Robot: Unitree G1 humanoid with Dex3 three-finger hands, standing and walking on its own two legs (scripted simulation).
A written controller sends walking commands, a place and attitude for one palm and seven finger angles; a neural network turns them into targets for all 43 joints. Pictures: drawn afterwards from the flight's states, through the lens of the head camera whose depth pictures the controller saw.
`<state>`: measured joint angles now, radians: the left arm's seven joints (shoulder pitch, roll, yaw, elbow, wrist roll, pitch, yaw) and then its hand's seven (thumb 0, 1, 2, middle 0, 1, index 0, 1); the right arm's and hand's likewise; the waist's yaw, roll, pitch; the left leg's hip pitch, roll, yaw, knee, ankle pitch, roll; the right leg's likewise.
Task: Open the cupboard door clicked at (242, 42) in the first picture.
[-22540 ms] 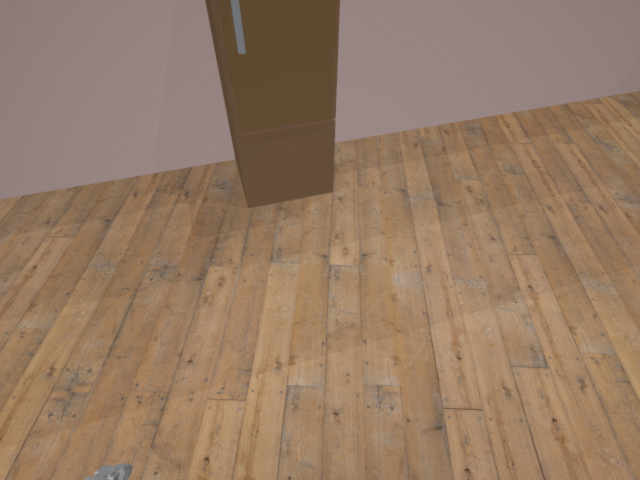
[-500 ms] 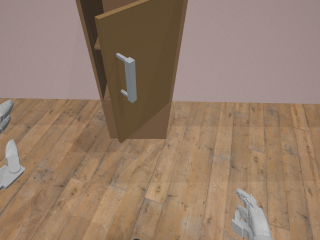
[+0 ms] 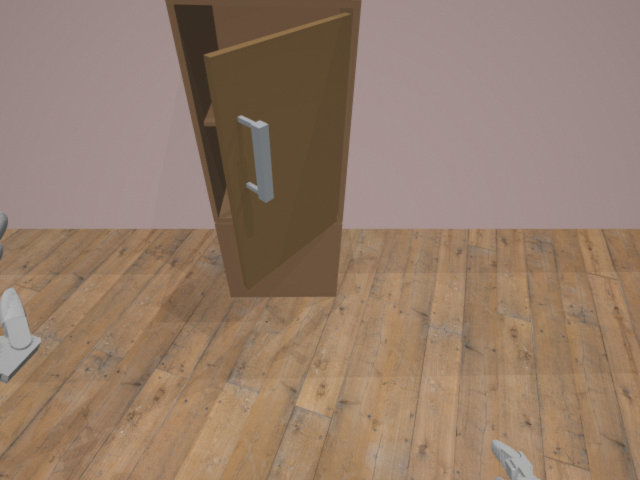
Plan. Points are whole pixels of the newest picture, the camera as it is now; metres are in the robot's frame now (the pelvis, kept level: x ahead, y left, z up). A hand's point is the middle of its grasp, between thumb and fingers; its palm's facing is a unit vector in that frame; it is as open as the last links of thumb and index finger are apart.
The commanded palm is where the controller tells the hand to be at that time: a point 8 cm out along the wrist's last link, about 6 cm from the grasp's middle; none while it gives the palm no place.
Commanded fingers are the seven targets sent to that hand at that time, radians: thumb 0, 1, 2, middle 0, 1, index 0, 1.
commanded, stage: stop stepping back and stand still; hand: left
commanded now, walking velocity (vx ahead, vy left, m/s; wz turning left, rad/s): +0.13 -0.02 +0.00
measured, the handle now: (255, 159) +0.68 +0.15 +0.06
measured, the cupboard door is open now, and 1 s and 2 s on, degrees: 48 48 48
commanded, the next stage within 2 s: let the arm hang, fingers relaxed in 0.14 s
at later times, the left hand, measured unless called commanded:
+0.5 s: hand out of the picture +0.08 +0.16 -0.15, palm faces +0.03 -0.99 -0.16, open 7.4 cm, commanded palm none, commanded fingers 0.00 0.90 0.90 -0.20 -0.30 -0.20 -0.30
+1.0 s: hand out of the picture -0.04 +0.20 -0.16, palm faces +0.08 -0.97 -0.24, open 7.4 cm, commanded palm none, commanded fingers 0.00 0.90 0.90 -0.20 -0.30 -0.20 -0.30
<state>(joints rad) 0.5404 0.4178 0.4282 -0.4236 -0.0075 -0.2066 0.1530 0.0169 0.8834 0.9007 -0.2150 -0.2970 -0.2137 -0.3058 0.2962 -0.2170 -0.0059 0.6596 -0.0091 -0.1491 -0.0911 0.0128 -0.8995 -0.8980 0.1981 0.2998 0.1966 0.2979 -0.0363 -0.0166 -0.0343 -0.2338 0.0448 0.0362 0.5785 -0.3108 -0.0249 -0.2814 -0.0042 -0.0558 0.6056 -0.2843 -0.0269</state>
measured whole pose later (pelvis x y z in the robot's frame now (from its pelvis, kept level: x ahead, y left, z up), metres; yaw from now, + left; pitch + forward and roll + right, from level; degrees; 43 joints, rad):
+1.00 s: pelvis -0.02 +0.01 +0.01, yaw +3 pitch -2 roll +0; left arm 0.28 0.19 0.02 1.13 0.01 0.01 0.02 0.01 0.91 0.90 -0.20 -0.29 -0.20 -0.30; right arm 0.32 -0.16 -0.02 1.13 -0.03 0.02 -0.02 0.00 -0.90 -0.90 0.20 0.30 0.20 0.30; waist 0.00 0.03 0.05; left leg -0.23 0.01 0.01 0.45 -0.18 0.00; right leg -0.21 0.00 -0.01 0.44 -0.19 -0.01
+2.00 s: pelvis +0.01 +0.00 +0.02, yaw +2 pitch -2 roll +0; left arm 0.13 0.26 0.02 1.14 0.01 -0.02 0.01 0.01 0.90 0.90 -0.21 -0.29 -0.20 -0.30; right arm 0.15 -0.27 -0.02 1.13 -0.02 0.01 -0.01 0.00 -0.90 -0.90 0.20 0.30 0.20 0.30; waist 0.00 0.03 0.07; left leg -0.14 0.02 0.02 0.35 -0.18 -0.02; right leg -0.13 0.02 -0.01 0.36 -0.20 -0.02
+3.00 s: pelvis +0.02 +0.00 +0.01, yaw -28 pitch +1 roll -2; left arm 0.16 0.28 0.10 0.88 0.03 0.05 -0.04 0.01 0.90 0.90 -0.20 -0.29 -0.20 -0.30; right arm 0.16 -0.21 -0.04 0.88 -0.05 0.02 -0.04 0.00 -0.90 -0.90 0.20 0.30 0.20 0.30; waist 0.04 0.01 0.11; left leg -0.22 0.11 0.00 0.52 -0.32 -0.06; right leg -0.49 0.03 -0.02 0.91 -0.45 0.04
